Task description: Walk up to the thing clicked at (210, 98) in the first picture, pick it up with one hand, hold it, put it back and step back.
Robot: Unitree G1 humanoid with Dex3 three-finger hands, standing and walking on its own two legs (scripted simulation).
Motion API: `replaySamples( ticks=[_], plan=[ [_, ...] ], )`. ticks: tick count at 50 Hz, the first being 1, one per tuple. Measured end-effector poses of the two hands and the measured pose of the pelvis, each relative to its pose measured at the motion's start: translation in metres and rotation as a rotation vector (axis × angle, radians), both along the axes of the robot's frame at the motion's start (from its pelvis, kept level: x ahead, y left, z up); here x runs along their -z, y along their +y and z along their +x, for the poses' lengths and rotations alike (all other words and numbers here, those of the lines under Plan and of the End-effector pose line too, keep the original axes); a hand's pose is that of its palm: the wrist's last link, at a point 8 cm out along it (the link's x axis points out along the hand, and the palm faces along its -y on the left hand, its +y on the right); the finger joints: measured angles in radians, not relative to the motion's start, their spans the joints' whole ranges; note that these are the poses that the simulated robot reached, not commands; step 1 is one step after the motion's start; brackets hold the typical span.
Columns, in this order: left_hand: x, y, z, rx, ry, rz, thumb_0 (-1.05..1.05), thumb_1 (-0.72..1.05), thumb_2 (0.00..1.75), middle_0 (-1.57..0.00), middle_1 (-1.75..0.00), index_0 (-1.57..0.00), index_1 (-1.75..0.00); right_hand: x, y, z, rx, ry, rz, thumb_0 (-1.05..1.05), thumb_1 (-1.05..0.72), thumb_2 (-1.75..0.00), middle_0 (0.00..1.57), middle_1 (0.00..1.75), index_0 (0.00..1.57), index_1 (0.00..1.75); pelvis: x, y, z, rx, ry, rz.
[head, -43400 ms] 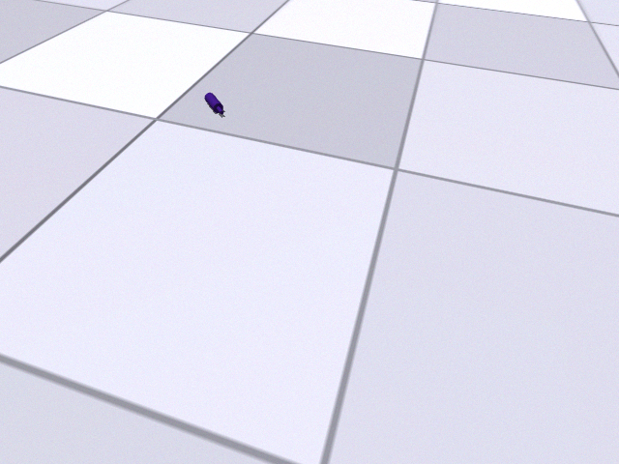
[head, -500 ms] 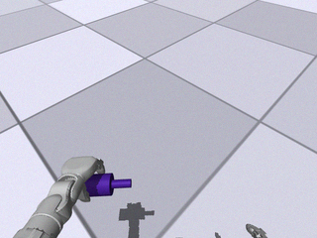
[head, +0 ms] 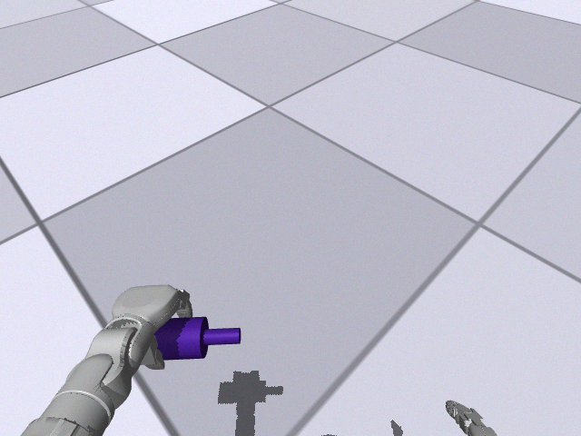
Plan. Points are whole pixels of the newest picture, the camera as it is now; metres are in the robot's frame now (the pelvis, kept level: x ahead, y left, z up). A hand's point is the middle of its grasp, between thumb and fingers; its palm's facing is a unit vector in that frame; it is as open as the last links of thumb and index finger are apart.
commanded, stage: hold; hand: left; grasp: from above
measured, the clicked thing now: (175, 338) +0.29 +0.20 -0.08
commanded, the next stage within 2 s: crouch in 0.26 s
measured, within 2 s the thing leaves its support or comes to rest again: neither
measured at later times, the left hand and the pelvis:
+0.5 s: hand (160, 332) +0.29 +0.22 -0.05, palm faces -0.48 -0.06 -0.88, open 9.3 cm; pelvis +0.01 +0.00 +0.00, yaw +0 degrees
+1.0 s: hand (196, 348) +0.34 +0.21 -0.25, palm faces -0.42 +0.05 -0.91, open 9.3 cm; pelvis -0.04 +0.00 -0.13, yaw +0 degrees
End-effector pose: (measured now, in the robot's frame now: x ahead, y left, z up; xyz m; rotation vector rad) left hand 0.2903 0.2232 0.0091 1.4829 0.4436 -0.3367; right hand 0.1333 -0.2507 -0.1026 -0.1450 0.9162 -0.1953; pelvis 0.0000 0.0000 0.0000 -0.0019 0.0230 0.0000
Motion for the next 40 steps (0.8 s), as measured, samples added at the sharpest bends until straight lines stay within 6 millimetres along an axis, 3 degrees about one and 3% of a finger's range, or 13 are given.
replaySamples(
  ticks=[14,25,34,40],
  plan=[
    [-0.005,0.000,0.012,-0.011,-0.032,0.008,0.00,0.08,0.44,-0.76,-0.49,-0.76,-0.49,0.004,-0.002,-0.006,0.016,0.037,0.003,0.01,-0.90,-0.89,0.20,0.30,0.20,0.30,-0.001,0.000,0.004,-0.001,0.007,-0.001],
    [0.005,-0.005,0.008,0.022,-0.005,-0.007,0.00,0.09,0.44,-0.76,-0.47,-0.77,-0.47,0.001,-0.004,-0.003,0.021,0.035,-0.009,0.01,-0.89,-0.89,0.20,0.30,0.20,0.30,-0.001,0.001,0.006,-0.002,0.010,0.000],
    [0.052,-0.003,0.006,0.022,0.003,0.037,0.00,0.10,0.46,-0.77,-0.42,-0.78,-0.42,0.013,-0.009,-0.017,-0.006,0.105,-0.034,0.01,-0.89,-0.89,0.21,0.30,0.20,0.30,0.010,-0.001,-0.002,-0.017,0.080,-0.006],
    [0.102,-0.004,0.017,0.047,-0.002,0.062,0.00,0.10,0.45,-0.78,-0.42,-0.78,-0.43,0.044,-0.022,-0.048,0.001,0.192,-0.080,0.01,-0.89,-0.89,0.21,0.30,0.20,0.30,0.042,-0.001,-0.013,-0.022,0.203,-0.019]
  ],
)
